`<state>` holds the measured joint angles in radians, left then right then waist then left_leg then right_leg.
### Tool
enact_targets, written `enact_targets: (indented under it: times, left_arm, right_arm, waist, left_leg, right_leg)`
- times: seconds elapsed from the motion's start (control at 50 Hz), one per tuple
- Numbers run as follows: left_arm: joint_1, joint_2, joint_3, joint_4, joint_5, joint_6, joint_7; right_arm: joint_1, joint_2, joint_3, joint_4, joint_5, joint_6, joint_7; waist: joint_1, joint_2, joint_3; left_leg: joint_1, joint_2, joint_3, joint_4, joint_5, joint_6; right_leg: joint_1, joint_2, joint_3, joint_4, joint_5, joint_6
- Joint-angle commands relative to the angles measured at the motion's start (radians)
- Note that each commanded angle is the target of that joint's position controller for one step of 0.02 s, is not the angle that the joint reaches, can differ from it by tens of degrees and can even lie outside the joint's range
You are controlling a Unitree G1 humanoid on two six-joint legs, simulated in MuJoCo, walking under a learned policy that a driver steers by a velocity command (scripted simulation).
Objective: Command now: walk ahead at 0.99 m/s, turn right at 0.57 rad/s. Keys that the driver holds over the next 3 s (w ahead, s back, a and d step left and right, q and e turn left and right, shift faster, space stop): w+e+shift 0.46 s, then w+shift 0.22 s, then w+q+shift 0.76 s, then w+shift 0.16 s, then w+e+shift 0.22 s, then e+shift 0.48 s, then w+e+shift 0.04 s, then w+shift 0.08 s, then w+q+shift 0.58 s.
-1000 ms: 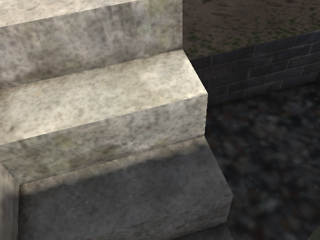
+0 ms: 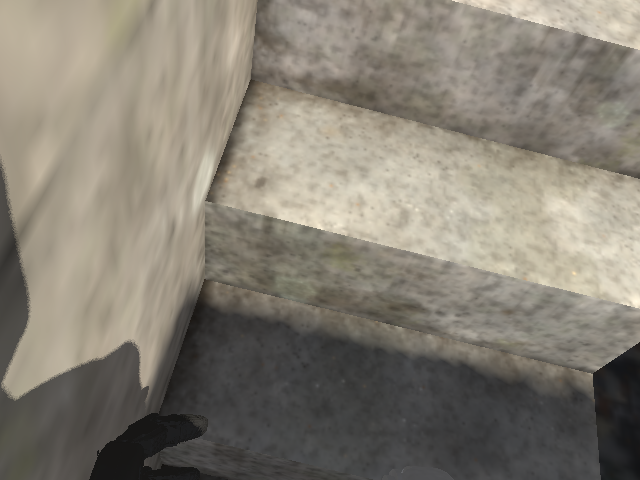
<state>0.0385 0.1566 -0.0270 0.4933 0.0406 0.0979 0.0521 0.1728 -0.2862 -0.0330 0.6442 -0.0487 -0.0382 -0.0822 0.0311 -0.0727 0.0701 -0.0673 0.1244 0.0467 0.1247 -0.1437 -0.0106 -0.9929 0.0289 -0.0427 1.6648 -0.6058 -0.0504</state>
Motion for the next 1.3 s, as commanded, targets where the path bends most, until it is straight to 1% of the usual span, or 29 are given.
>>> enact_targets:
  times: [0.02,0.06,0.12,0.18,0.24,0.32,0.42,0.48,0.62,0.66,0.68,0.7,0.74,0.76,0.78,0.8,0.84,0.86,0.9,0.94,0.98,1.0,1.04,1.08,1.12,1.16,1.22,1.28,1.3]
  left_arm:
    - [-0.055,0.009,0.015,-0.103,-0.001,-0.013,0.012]
    - [0.105,0.048,0.044,-0.054,0.001,-0.025,0.022]
    - [0.194,0.053,0.061,-0.012,0.019,-0.015,0.016]
    - [0.214,0.096,0.085,0.019,0.005,-0.012,0.027]
    - [-0.057,0.128,0.062,-0.069,0.032,-0.054,0.019]
    - [0.142,0.127,0.072,0.005,0.025,-0.137,-0.004]
    - [0.288,0.143,0.106,0.086,0.017,-0.119,0.044]
    - [0.246,0.148,0.109,0.081,0.025,-0.11,0.039]
    - [0.258,0.08,0.089,0.062,0.015,-0.085,0.047]
    - [0.322,0.064,0.094,0.118,0.022,-0.05,0.033]
    - [0.321,0.162,0.115,0.129,-0.011,-0.04,-0.012]
    - [0.315,0.243,0.118,0.058,-0.057,-0.058,-0.034]
    - [0.521,0.178,0.093,0.16,-0.045,-0.07,-0.046]
    - [0.487,0.091,0.069,0.172,-0.057,-0.088,-0.067]
    - [0.389,0.028,0.049,0.173,-0.014,-0.113,-0.076]
    - [0.292,0.112,0.055,0.144,0.033,-0.113,-0.067]
    - [0.247,0.08,0.052,0.126,0.051,-0.106,-0.053]
    - [0.193,0.085,0.06,0.139,0.016,-0.1,-0.033]
    - [0.096,0.171,0.095,0.123,-0.09,-0.11,-0.037]
    - [0.331,0.244,0.123,0.165,-0.102,-0.086,-0.066]
    - [0.403,0.189,0.097,0.16,-0.017,-0.062,-0.086]
    - [0.299,0.165,0.092,0.109,0.027,-0.068,-0.092]
    - [0.426,0.071,0.059,0.12,0.049,-0.08,-0.08]
    - [0.127,0.087,0.035,0.034,0.094,-0.129,-0.058]
    - [-0.039,0.16,0.052,-0.015,0.046,-0.164,-0.027]
    - [-0.078,0.229,0.08,-0.014,0.029,-0.191,0.022]
    - [-0.271,0.241,0.087,-0.084,0.048,-0.192,0.024]
    - [-0.285,0.116,0.046,-0.078,0.027,-0.162,0.013]
    - [-0.37,0.089,0.048,-0.104,0.031,-0.161,-0.011]
  right_arm:
    - [0.021,-0.116,-0.025,-0.08,0.022,0.007,-0.023]
    - [-0.042,-0.203,-0.05,-0.094,0.037,0.02,-0.027]
    - [-0.142,-0.215,-0.068,-0.112,0.044,0.028,0.016]
    - [-0.321,-0.108,-0.023,-0.194,0.068,0.042,0.05]
    - [-0.276,0.112,0.054,-0.308,0.034,0.055,0.056]
    - [-0.209,0.133,0.072,-0.322,-0.035,0.044,0.053]
    - [-0.369,0.099,0.059,-0.368,0.007,0.048,0.015]
    - [-0.394,0.107,0.063,-0.355,0.002,0.043,0.051]
    - [-0.473,0.136,0.093,-0.346,0.07,0.043,0.045]
    - [-0.413,0.118,0.066,-0.253,0.098,0.045,0.059]
    - [-0.3,0.102,0.037,-0.189,0.067,0.033,0.053]
    - [-0.369,0.035,0.007,-0.187,0.047,0.006,0.047]
    - [-0.572,0.121,0.01,-0.274,0.011,-0.014,0.03]
    - [-0.434,0.138,0.029,-0.225,0.012,-0.005,0.024]
    - [-0.353,0.149,0.032,-0.2,0.038,0.006,0.029]
    - [-0.231,0.117,0.025,-0.217,0.073,0.013,0.04]
    - [-0.161,-0.005,-0.02,-0.132,0.096,0.03,0.051]
    - [-0.135,0.0,-0.02,-0.08,0.125,0.031,0.069]
    - [-0.11,-0.005,-0.03,-0.055,0.103,0.034,0.062]
    - [-0.373,0.082,-0.014,-0.092,0.063,0.006,0.043]
    - [-0.372,0.132,0.005,-0.092,0.047,0.005,0.05]
    - [-0.333,0.081,-0.016,-0.071,0.065,0.009,0.044]
    - [-0.414,0.132,-0.005,-0.105,0.066,0.021,0.036]
    - [-0.136,0.093,-0.011,-0.118,0.056,0.049,0.033]
    - [0.008,-0.037,-0.048,-0.077,0.044,0.086,0.027]
    - [0.092,-0.136,-0.109,-0.041,-0.02,0.121,0.03]
    - [0.216,-0.103,-0.11,-0.036,0.008,0.141,0.045]
    - [0.355,-0.109,-0.089,-0.018,0.07,0.163,0.072]
    - [0.515,-0.065,-0.07,0.004,0.074,0.174,0.07]
  waist:
    - [-0.016,0.39,-0.265]
    - [0.071,0.306,-0.393]
    - [0.113,0.204,-0.346]
    - [0.156,0.196,-0.247]
    - [-0.019,-0.181,-0.129]
    - [-0.022,-0.03,-0.142]
    - [0.073,0.069,-0.162]
    - [0.062,0.167,-0.18]
    - [0.158,0.051,-0.295]
    - [0.125,0.205,-0.268]
    - [0.085,0.304,-0.317]
    - [0.135,0.494,-0.365]
    - [0.284,0.181,-0.36]
    - [0.275,-0.036,-0.24]
    - [0.185,-0.172,-0.094]
    - [0.063,-0.292,-0.083]
    - [0.034,-0.006,-0.13]
    - [0.002,0.064,-0.154]
    - [-0.059,0.218,-0.176]
    - [0.114,0.373,-0.192]
    - [0.176,0.085,-0.103]
    - [0.104,0.152,-0.061]
    - [0.18,-0.017,-0.077]
    - [-0.085,-0.219,-0.083]
    - [-0.192,-0.055,-0.117]
    - [-0.245,0.103,-0.258]
    - [-0.331,0.125,-0.26]
    - [-0.345,0.075,-0.142]
    - [-0.392,-0.082,-0.162]
  left_leg:
    - [0.114,0.163,0.133,0.043,1.275,0.21]
    - [0.181,0.185,0.159,0.222,1.663,0.189]
    - [0.043,0.194,0.18,0.263,1.288,0.178]
    - [-0.13,0.138,0.184,0.445,0.896,0.149]
    - [-0.245,-0.176,0.039,1.173,-0.152,0.097]
    - [-0.572,-0.263,-0.175,1.636,-0.25,0.065]
    - [-0.764,-0.267,-0.245,1.745,-0.393,-0.029]
    - [-0.693,-0.227,-0.259,1.521,-0.468,0.006]
    - [-0.514,-0.128,-0.282,0.943,-0.621,-0.013]
    - [-0.248,-0.08,-0.225,0.304,-0.143,0.016]
    - [-0.013,-0.09,-0.086,0.482,0.222,0.043]
    - [0.108,0.121,-0.343,0.733,0.645,0.176]
    - [-0.329,0.152,-0.367,0.829,0.091,0.173]
    - [-0.342,-0.01,-0.153,0.962,-0.098,0.107]
    - [-0.522,-0.173,-0.07,1.079,-0.457,0.058]
    - [-0.493,-0.207,-0.075,0.952,-0.538,-0.006]
    - [-0.222,-0.125,-0.067,0.62,-0.437,0.017]
    - [-0.091,-0.084,-0.063,0.442,-0.236,0.05]
    - [-0.08,-0.195,0.023,0.281,0.027,0.166]
    - [-0.324,-0.02,-0.228,0.376,0.284,0.204]
    - [-0.41,-0.16,-0.093,0.523,0.134,0.102]
    - [-0.546,-0.154,-0.126,0.544,0.16,0.134]
    - [-0.723,-0.26,-0.005,0.941,-0.12,0.084]
    - [-0.477,-0.206,-0.063,1.244,-0.338,0.033]
    - [-0.472,-0.126,-0.066,1.127,-0.298,0.026]
    - [-0.497,-0.114,-0.066,1.498,-0.181,-0.011]
    - [-0.488,-0.111,0.03,1.61,-0.121,0.028]
    - [-0.276,-0.143,0.175,0.961,-0.023,0.096]
    - [-0.245,0.019,0.099,0.751,0.012,0.097]
  right_leg:
    - [0.34,0.061,-0.137,-0.336,-0.234,-0.052]
    - [0.424,0.098,-0.075,-0.329,-0.077,-0.08]
    - [0.455,0.089,-0.002,-0.372,0.071,-0.106]
    - [0.498,0.124,0.067,-0.599,0.268,-0.136]
    - [0.142,0.081,0.518,-1.049,0.334,-0.275]
    - [0.333,0.013,0.692,-0.88,0.642,-0.263]
    - [0.524,0.02,0.706,-0.843,0.675,-0.234]
    - [0.481,0.02,0.715,-0.894,0.735,-0.186]
    - [0.608,0.041,0.591,-0.995,0.588,-0.033]
    - [0.568,0.184,0.387,-0.783,0.154,0.006]
    - [0.479,0.352,0.102,-0.485,0.101,0.085]
    - [0.308,0.164,0.176,-0.411,0.063,0.078]
    - [0.587,-0.02,0.234,-0.599,0.181,-0.023]
    - [0.661,-0.019,0.182,-1.178,0.397,-0.071]
    - [0.774,0.011,0.175,-1.234,0.691,-0.039]
    - [0.67,-0.077,0.424,-1.21,0.881,-0.068]
    - [0.501,-0.089,0.384,-1.251,0.593,-0.026]
    - [0.53,-0.087,0.32,-1.197,0.623,0.028]
    - [0.735,0.183,-0.097,-0.929,0.814,0.345]
    - [0.819,-0.016,0.108,-0.623,0.262,0.174]
    - [0.841,-0.025,-0.008,-0.962,0.478,0.056]
    - [0.943,-0.016,0.037,-0.844,0.558,0.017]
    - [0.979,-0.096,0.059,-0.96,0.766,-0.051]
    - [0.538,-0.243,0.208,-1.294,0.716,-0.047]
    - [0.615,-0.293,0.222,-1.333,0.633,-0.018]
    - [0.755,-0.319,0.218,-1.197,0.63,-0.033]
    - [0.667,-0.387,0.131,-1.06,0.581,0.013]
    - [0.547,-0.263,-0.149,-0.99,0.409,0.122]
    - [0.611,-0.318,-0.125,-0.928,0.427,0.087]
